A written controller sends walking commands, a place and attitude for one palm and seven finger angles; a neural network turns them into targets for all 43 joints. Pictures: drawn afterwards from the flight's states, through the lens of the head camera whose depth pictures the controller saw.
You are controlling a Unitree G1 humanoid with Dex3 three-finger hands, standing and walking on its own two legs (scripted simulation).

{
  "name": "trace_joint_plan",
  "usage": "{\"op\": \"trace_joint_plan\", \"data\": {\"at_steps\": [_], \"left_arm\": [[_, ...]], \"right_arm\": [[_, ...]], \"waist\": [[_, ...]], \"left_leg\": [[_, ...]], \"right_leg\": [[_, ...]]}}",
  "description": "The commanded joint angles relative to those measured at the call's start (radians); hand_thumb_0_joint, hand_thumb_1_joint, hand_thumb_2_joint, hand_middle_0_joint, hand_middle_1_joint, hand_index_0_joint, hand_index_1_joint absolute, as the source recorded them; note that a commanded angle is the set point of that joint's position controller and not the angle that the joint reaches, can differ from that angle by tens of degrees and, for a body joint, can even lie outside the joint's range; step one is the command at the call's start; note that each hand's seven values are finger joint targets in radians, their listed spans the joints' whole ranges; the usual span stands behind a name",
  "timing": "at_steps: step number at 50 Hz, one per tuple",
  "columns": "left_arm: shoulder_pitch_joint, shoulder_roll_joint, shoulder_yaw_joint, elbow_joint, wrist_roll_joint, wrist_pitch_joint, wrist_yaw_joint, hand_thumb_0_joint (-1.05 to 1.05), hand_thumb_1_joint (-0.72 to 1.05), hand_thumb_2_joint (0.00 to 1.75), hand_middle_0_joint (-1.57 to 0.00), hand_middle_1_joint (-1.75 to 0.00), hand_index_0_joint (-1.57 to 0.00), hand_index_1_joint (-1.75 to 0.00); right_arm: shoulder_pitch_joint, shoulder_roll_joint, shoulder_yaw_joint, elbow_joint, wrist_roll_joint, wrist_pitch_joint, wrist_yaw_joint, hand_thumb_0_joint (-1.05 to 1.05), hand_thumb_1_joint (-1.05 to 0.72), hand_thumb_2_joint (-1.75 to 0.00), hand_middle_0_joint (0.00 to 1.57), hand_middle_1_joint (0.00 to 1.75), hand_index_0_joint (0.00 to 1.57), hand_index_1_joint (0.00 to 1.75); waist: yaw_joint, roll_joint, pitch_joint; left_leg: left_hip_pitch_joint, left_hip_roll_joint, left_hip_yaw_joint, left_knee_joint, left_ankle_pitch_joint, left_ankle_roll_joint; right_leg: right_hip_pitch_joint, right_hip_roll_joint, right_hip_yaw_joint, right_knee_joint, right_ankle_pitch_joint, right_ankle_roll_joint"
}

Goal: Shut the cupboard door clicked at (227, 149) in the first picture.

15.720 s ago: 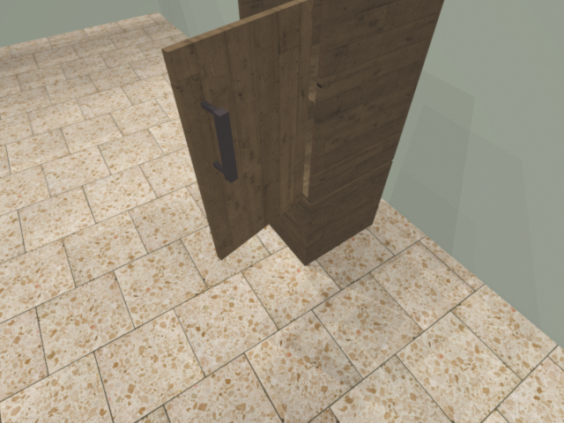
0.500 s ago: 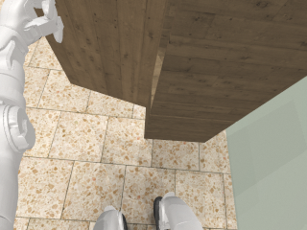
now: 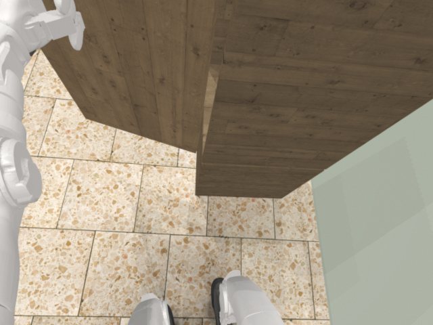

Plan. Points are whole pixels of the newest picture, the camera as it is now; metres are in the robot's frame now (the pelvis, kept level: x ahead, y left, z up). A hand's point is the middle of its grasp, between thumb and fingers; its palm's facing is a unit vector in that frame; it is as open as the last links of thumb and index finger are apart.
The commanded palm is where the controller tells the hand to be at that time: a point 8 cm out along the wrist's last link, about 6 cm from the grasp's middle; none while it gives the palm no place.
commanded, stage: push the door shut along its arc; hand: left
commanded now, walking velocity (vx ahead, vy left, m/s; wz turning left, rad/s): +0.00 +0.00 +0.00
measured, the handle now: out of the picture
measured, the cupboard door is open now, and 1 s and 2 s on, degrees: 74 69 69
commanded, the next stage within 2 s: pull the fist back off the door in 0.12 s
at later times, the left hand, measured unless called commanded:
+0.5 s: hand (94, 11) +0.59 +0.10 +0.13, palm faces +0.09 -0.99 -0.06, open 3.3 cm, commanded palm +0.58 +0.13 +0.13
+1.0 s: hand (84, 46) +0.54 +0.12 +0.12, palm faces +0.04 -1.00 -0.02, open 3.1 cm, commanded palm +0.50 +0.15 +0.13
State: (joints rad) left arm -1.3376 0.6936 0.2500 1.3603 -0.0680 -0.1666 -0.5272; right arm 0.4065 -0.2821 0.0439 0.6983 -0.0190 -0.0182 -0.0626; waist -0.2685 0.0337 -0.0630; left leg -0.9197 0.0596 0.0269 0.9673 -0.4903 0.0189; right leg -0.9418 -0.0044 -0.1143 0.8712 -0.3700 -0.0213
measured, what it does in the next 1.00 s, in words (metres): stands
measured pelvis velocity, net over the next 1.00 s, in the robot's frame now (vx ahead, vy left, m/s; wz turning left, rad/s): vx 0.00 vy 0.00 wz -0.02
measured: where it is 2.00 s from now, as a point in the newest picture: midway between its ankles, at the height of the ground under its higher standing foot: outside the picture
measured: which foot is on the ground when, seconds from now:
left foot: down 0.00-1.00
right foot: down 0.00-1.00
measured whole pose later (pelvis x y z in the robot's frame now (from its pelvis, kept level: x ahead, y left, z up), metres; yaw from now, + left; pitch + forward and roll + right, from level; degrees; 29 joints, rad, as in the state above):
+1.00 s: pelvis +0.00 +0.00 +0.02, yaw -1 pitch +21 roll -2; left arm -1.01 0.40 0.36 1.18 -0.02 -0.36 -0.02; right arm 0.51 -0.28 -0.01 0.65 -0.05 -0.01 0.05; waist -0.21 0.05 -0.10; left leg -0.77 0.05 0.07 0.84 -0.43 0.02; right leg -0.82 0.00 -0.07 0.76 -0.31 -0.01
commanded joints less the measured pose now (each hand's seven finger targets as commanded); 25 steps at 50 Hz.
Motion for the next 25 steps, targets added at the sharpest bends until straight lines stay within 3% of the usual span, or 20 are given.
{"op": "trace_joint_plan", "data": {"at_steps": [1, 5, 11, 12, 13, 14, 15, 16, 18, 19, 21, 23, 25], "left_arm": [[-0.630, 0.071, -0.026, -0.236, -0.037, -0.068, -0.006, 0.00, 0.90, 0.90, -1.30, -1.50, -1.30, -1.50], [-0.682, 0.029, -0.059, -0.262, -0.043, -0.071, -0.008, 0.00, 0.90, 0.90, -1.30, -1.50, -1.30, -1.50], [-0.703, -0.020, -0.090, -0.221, -0.051, -0.049, -0.014, 0.00, 0.90, 0.90, -1.30, -1.50, -1.30, -1.50], [-0.755, 0.070, 0.152, -0.235, -0.108, -0.025, 0.203, 0.00, 0.90, 0.90, -1.30, -1.50, -1.30, -1.50], [-0.717, 0.009, 0.106, -0.196, -0.073, -0.010, 0.316, 0.00, 0.90, 0.90, -1.30, -1.50, -1.30, -1.50], [-0.692, -0.021, 0.101, -0.208, -0.067, -0.014, 0.384, 0.00, 0.90, 0.90, -1.30, -1.50, -1.30, -1.50], [-0.694, -0.029, 0.121, -0.202, -0.045, -0.023, 0.446, 0.00, 0.90, 0.90, -1.30, -1.50, -1.30, -1.50], [-0.700, -0.006, 0.145, -0.212, -0.012, -0.041, 0.513, 0.00, 0.90, 0.90, -1.30, -1.50, -1.30, -1.50], [-0.713, -0.013, 0.117, -0.235, 0.091, -0.099, 0.620, 0.00, 0.90, 0.90, -1.30, -1.50, -1.30, -1.50], [-0.723, -0.021, 0.092, -0.238, 0.136, -0.127, 0.639, 0.00, 0.90, 0.90, -1.30, -1.50, -1.30, -1.50], [-0.697, 0.023, 0.073, -0.213, 0.208, -0.159, 0.638, 0.00, 0.90, 0.90, -1.30, -1.50, -1.30, -1.50], [-0.699, 0.039, 0.057, -0.187, 0.218, -0.159, 0.602, 0.00, 0.90, 0.90, -1.30, -1.50, -1.30, -1.50], [-0.672, 0.067, 0.074, -0.145, 0.192, -0.138, 0.556, 0.00, 0.90, 0.90, -1.30, -1.50, -1.30, -1.50]], "right_arm": [[0.230, -0.217, -0.073, 0.027, -0.005, -0.010, -0.015, 0.00, -0.90, -0.90, 0.20, 0.30, 0.20, 0.30], [0.223, -0.220, -0.075, 0.045, -0.005, -0.023, -0.017, 0.00, -0.90, -0.90, 0.20, 0.30, 0.20, 0.30], [0.203, -0.224, -0.071, 0.060, 0.000, -0.042, -0.021, 0.00, -0.90, -0.90, 0.20, 0.30, 0.20, 0.30], [0.288, -0.178, -0.051, 0.011, -0.017, -0.052, -0.006, 0.00, -0.90, -0.90, 0.20, 0.30, 0.20, 0.30], [0.291, -0.175, -0.047, 0.007, -0.020, -0.057, 0.019, 0.00, -0.90, -0.90, 0.20, 0.30, 0.20, 0.30], [0.295, -0.172, -0.051, -0.001, -0.023, -0.056, 0.032, 0.00, -0.90, -0.90, 0.20, 0.30, 0.20, 0.30], [0.313, -0.172, -0.057, -0.001, -0.040, -0.053, 0.045, 0.00, -0.90, -0.90, 0.20, 0.30, 0.20, 0.30], [0.328, -0.173, -0.060, -0.007, -0.054, -0.050, 0.060, 0.00, -0.90, -0.90, 0.20, 0.30, 0.20, 0.30], [0.345, -0.166, -0.061, -0.009, -0.079, -0.047, 0.094, 0.00, -0.90, -0.90, 0.20, 0.30, 0.20, 0.30], [0.352, -0.169, -0.064, -0.009, -0.086, -0.045, 0.106, 0.00, -0.90, -0.90, 0.20, 0.30, 0.20, 0.30], [0.359, -0.175, -0.068, -0.010, -0.088, -0.033, 0.123, 0.00, -0.90, -0.90, 0.20, 0.30, 0.20, 0.30], [0.354, -0.179, -0.070, -0.022, -0.078, -0.020, 0.125, 0.00, -0.90, -0.90, 0.20, 0.30, 0.20, 0.30], [0.355, -0.184, -0.066, -0.033, -0.064, -0.011, 0.116, 0.00, -0.90, -0.90, 0.20, 0.30, 0.20, 0.30]], "waist": [[-0.093, 0.238, -0.555], [-0.105, 0.265, -0.591], [-0.119, 0.238, -0.574], [-0.088, 0.279, -0.571], [-0.094, 0.264, -0.563], [-0.095, 0.234, -0.566], [-0.108, 0.178, -0.572], [-0.104, 0.163, -0.584], [-0.108, 0.197, -0.601], [-0.119, 0.212, -0.608], [-0.108, 0.230, -0.614], [-0.110, 0.225, -0.605], [-0.100, 0.199, -0.585]], "left_leg": [[0.498, -0.027, -0.088, -0.007, 0.624, 0.009], [0.546, -0.026, -0.092, 0.011, 0.643, 0.012], [0.503, -0.031, -0.085, 0.022, 0.567, 0.018], [0.368, -0.011, -0.115, 0.006, 0.532, 0.002], [0.337, -0.012, -0.116, -0.008, 0.493, -0.003], [0.341, -0.013, -0.126, -0.018, 0.502, -0.004], [0.329, -0.010, -0.132, -0.010, 0.505, -0.002], [0.300, -0.015, -0.127, -0.005, 0.497, -0.001], [0.286, -0.022, -0.121, 0.006, 0.487, 0.000], [0.313, -0.022, -0.125, 0.010, 0.497, 0.001], [0.321, -0.027, -0.117, -0.003, 0.473, 0.000], [0.300, -0.037, -0.102, -0.029, 0.415, 0.006], [0.270, -0.041, -0.095, -0.059, 0.364, 0.010]], "right_leg": [[0.111, 0.063, 0.037, -0.035, 0.415, -0.011], [0.061, 0.066, 0.031, -0.024, 0.391, -0.012], [0.045, 0.067, 0.024, -0.015, 0.357, -0.013], [0.106, 0.049, 0.057, -0.050, 0.350, -0.006], [0.118, 0.047, 0.059, -0.047, 0.326, 0.001], [0.126, 0.045, 0.052, -0.042, 0.323, 0.005], [0.135, 0.043, 0.052, -0.037, 0.334, 0.014], [0.157, 0.040, 0.056, -0.036, 0.339, 0.016], [0.136, 0.036, 0.060, -0.021, 0.330, 0.016], [0.105, 0.034, 0.058, -0.016, 0.320, 0.015], [0.121, 0.034, 0.063, -0.026, 0.301, 0.008], [0.169, 0.034, 0.073, -0.048, 0.288, 0.007], [0.220, 0.036, 0.079, -0.073, 0.273, 0.007]]}}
